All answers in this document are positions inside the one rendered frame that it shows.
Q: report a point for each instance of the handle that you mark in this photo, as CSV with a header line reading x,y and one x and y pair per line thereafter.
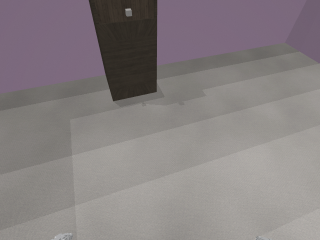
x,y
128,12

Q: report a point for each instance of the drawer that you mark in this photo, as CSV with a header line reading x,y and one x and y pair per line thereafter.
x,y
109,11

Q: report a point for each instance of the cabinet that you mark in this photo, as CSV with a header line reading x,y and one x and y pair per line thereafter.
x,y
129,54

